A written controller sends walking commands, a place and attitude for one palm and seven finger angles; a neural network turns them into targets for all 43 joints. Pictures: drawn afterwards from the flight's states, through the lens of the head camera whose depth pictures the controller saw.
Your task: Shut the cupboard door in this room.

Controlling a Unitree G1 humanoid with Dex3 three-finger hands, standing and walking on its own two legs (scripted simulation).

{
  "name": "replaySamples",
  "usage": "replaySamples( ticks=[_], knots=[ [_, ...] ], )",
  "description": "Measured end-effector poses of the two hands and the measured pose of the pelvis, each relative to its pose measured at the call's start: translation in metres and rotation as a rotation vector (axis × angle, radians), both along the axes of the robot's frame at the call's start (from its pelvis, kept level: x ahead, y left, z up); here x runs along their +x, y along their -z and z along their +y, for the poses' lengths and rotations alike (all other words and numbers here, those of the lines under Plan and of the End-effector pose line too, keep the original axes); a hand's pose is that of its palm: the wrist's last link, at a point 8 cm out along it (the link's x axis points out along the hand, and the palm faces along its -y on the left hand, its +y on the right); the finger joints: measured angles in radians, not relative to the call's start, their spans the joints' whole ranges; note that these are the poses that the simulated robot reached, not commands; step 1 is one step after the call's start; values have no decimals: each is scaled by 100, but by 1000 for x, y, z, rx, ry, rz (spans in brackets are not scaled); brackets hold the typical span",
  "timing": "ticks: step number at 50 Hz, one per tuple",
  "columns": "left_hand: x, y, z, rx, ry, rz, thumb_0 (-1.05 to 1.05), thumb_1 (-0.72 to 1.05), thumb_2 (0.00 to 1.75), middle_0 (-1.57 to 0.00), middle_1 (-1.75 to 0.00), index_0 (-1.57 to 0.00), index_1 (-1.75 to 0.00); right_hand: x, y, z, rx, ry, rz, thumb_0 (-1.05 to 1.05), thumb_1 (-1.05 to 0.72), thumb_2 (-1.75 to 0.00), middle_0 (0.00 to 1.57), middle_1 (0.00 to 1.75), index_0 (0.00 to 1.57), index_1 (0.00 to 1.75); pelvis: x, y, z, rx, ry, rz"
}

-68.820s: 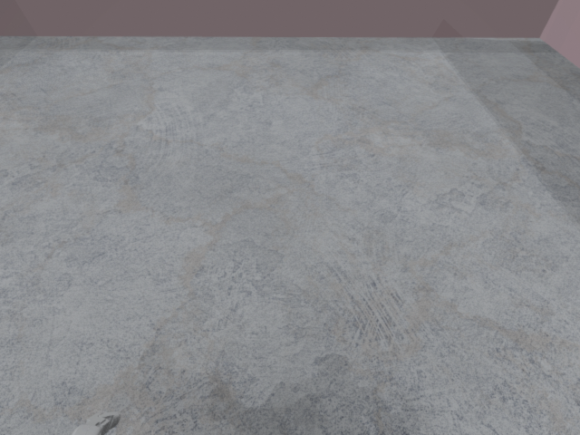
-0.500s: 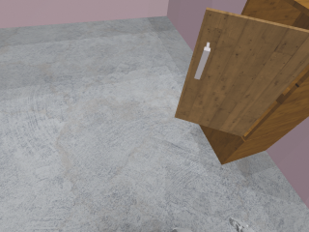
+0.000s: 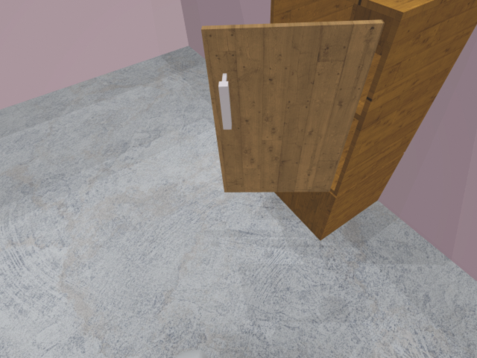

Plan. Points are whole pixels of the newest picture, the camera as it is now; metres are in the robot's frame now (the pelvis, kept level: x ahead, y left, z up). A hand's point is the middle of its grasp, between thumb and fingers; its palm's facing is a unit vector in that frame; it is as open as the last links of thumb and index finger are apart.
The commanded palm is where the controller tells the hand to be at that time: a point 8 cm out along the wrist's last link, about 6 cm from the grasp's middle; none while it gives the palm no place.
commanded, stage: take the last steps up to it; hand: left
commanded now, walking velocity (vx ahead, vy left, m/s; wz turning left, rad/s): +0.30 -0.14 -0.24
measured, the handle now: (226, 101) +0.69 +0.05 +0.03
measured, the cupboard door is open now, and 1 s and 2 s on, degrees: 55 55 55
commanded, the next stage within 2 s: come to a stop and stand still in 0.60 s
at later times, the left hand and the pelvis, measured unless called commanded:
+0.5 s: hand (161, 339) +0.19 +0.17 -0.17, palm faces -0.11 -0.98 -0.17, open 7.3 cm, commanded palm none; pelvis +0.11 -0.02 +0.01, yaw -8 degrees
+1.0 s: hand (226, 277) +0.31 +0.05 -0.16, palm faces -0.07 -0.97 -0.25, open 7.2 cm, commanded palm none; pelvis +0.22 -0.12 +0.00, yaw -8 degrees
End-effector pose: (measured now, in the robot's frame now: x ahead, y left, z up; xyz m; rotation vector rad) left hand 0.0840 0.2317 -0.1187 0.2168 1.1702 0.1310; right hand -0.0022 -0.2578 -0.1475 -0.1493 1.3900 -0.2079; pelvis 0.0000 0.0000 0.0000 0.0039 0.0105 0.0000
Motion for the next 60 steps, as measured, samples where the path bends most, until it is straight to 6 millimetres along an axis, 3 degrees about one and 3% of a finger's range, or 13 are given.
replaySamples(
  ticks=[5,11,14,19,24,30,34,36,39,46,53,56,60],
  knots=[
    [-12,11,0,-32,-27,51,0,92,90,-20,-30,-21,-30,36,-13,3,-7,-17,-75,1,-91,-90,20,30,20,30,15,-2,-2,-10,7,0],
    [-20,41,18,-70,-57,152,0,92,90,-20,-30,-21,-30,92,-19,13,-70,-50,-201,0,-91,-90,20,30,20,30,45,12,10,-33,40,-6],
    [-10,45,22,-73,-13,212,0,92,90,-20,-29,-20,-30,99,-26,15,-93,-24,-233,0,-91,-90,20,30,20,30,57,11,11,-21,83,-16],
    [38,31,18,-74,29,180,1,92,90,-20,-29,-20,-30,82,-36,15,-91,23,-147,0,-90,-90,20,30,20,30,79,-3,3,-33,103,-18],
    [94,20,-2,-63,68,129,1,92,90,-19,-29,-20,-30,59,-34,8,-54,96,-18,0,-90,-90,20,30,20,30,105,-9,-15,-34,130,-12],
    [165,19,-52,-43,152,100,0,92,90,-19,-29,-20,-30,45,-18,-14,9,192,110,0,-90,-90,20,30,20,30,142,-1,-53,-13,157,-3],
    [210,28,-93,-14,182,40,0,91,90,-19,-29,-20,-30,54,7,-44,54,229,176,0,-90,-90,20,30,20,30,172,19,-91,9,165,1],
    [219,26,-111,-12,177,29,0,91,90,-19,-29,-20,-30,72,13,-62,59,225,184,1,-90,-90,20,30,20,30,180,19,-102,0,162,-4],
    [222,19,-133,-21,161,46,0,91,90,-20,-29,-20,-30,114,9,-84,43,195,127,1,-91,-90,20,30,20,30,192,9,-113,3,153,-2],
    [231,6,-144,3,97,40,-1,94,90,-20,-29,-21,-30,216,-1,-114,25,115,-43,0,-91,-90,19,30,20,30,213,-3,-127,8,144,8],
    [209,5,-124,23,30,74,0,92,90,-20,-30,-21,-30,290,-12,-114,9,34,-175,0,-91,-90,19,30,20,30,216,-5,-115,15,129,0],
    [194,8,-108,25,15,106,0,92,90,-20,-30,-21,-30,307,-18,-105,-1,9,-215,0,-91,-90,19,30,20,30,214,-5,-105,19,124,1],
    [176,16,-82,12,3,144,0,91,90,-20,-29,-21,-30,312,-24,-84,-18,-18,-237,0,-91,-90,19,30,20,30,211,-2,-84,16,119,5]
  ],
)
